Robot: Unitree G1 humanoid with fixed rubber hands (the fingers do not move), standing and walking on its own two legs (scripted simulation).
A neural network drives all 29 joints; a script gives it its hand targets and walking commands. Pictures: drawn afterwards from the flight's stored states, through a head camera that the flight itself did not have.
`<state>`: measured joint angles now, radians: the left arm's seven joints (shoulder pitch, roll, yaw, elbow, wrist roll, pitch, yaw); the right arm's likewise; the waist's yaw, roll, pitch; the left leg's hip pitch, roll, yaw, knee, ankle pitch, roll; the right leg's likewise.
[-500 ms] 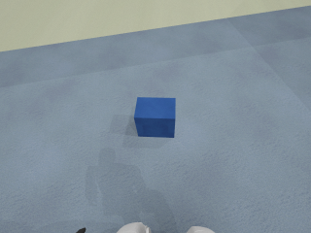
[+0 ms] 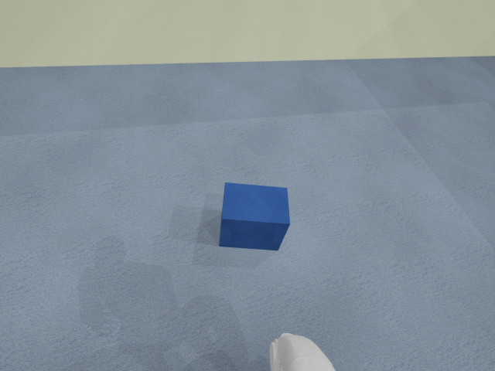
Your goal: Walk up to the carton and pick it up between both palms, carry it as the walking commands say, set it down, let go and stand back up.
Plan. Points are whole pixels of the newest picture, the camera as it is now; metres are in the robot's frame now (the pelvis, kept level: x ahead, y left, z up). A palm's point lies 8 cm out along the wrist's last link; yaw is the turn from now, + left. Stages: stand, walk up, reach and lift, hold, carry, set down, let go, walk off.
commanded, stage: walk up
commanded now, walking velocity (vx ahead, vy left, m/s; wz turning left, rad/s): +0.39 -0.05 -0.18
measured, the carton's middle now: (252, 217) +0.76 -0.13 -0.66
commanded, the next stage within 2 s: none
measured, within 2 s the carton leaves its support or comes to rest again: neither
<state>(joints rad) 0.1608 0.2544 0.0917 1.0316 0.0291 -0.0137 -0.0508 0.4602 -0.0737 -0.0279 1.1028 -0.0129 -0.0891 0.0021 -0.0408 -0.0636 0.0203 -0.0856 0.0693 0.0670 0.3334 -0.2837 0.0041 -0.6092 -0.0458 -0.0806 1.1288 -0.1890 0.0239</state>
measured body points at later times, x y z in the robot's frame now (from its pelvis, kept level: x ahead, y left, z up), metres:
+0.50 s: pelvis +0.23 -0.01 -0.03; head +0.29 +0.03 +0.41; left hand +0.30 +0.20 -0.21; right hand +0.24 -0.24 -0.17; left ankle +0.21 +0.08 -0.71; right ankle +0.25 -0.13 -0.75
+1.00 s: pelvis +0.28 -0.05 -0.01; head +0.35 -0.04 +0.43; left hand +0.40 +0.20 -0.17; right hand +0.32 -0.29 -0.16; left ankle +0.33 +0.08 -0.75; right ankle +0.27 -0.19 -0.72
